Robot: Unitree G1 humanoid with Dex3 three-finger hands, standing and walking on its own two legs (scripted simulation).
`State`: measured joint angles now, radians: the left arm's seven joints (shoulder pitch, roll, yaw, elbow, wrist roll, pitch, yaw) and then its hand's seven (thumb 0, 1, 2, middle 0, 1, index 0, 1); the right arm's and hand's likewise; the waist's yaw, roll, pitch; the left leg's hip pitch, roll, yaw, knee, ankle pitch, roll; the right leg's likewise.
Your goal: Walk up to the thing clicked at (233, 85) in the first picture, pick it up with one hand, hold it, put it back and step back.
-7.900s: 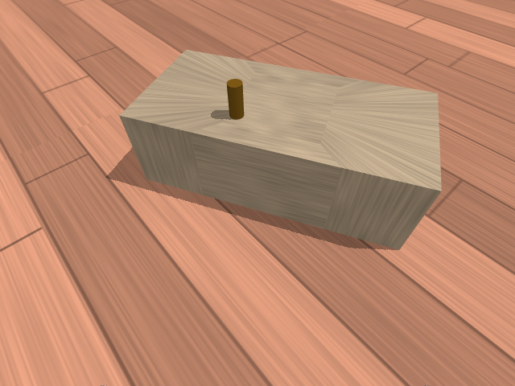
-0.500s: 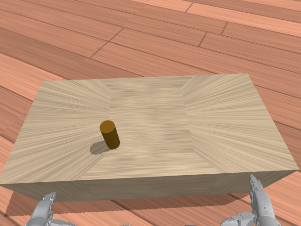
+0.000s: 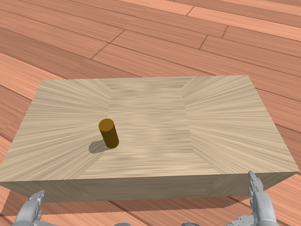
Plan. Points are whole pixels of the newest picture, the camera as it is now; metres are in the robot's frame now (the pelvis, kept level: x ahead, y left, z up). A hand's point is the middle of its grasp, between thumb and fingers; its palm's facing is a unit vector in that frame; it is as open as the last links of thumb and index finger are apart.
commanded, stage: go down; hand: left
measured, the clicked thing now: (109, 134) +0.50 +0.19 -0.23
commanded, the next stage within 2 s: approach in 1.70 s
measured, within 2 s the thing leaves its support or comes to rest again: neither
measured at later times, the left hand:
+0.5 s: hand (37, 172) +0.25 +0.31 -0.01, palm faces +0.18 -0.95 -0.27, open 17.5 cm
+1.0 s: hand (29, 141) +0.33 +0.34 +0.02, palm faces +0.17 -0.98 -0.14, open 17.3 cm
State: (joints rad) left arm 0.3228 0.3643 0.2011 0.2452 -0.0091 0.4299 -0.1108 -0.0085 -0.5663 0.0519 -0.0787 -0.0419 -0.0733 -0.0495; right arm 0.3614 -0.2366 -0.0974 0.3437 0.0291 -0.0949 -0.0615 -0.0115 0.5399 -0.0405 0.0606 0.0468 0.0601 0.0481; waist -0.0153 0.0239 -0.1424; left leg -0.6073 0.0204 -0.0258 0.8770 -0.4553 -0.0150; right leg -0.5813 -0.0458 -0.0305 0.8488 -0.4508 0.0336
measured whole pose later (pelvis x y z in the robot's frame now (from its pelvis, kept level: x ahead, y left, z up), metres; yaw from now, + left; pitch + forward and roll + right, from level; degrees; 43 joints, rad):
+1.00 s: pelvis -0.02 +0.00 -0.01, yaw -1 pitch +13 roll -2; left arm -0.40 0.69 0.49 0.96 -0.08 -0.01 -0.41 -0.01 -0.49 0.09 -0.04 -0.04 -0.04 -0.04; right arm 0.36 -0.25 -0.01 0.33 0.03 -0.18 -0.07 -0.01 0.55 -0.05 0.06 0.05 0.06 0.05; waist -0.07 -0.01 -0.11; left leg -0.72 0.04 -0.02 0.92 -0.43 -0.01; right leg -0.69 -0.03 -0.02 0.87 -0.41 0.03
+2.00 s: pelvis -0.02 +0.01 -0.02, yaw -2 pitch +19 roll -3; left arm -0.62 0.84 0.61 1.19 -0.15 -0.21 -0.53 -0.01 -0.54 0.05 -0.04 -0.03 -0.04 -0.04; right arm 0.34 -0.26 0.03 0.27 0.00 -0.18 -0.04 -0.01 0.55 -0.05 0.06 0.05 0.06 0.05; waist -0.13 -0.02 -0.15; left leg -0.90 0.05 -0.04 1.04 -0.48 -0.01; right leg -0.85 -0.01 -0.03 0.95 -0.44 0.04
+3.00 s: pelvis -0.08 +0.01 -0.18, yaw -5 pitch +34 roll -7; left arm -0.70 0.62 0.57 1.13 -0.02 -0.59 -0.14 -0.02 -0.57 0.02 -0.06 -0.07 -0.08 -0.05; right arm 0.46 -0.31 -0.12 -0.36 -0.07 -0.10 0.09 -0.01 0.53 -0.05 0.07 0.05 0.07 0.05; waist -0.38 -0.03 -0.18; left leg -1.67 0.05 -0.11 1.71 -0.62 -0.02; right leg -1.61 0.00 -0.06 1.61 -0.59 0.04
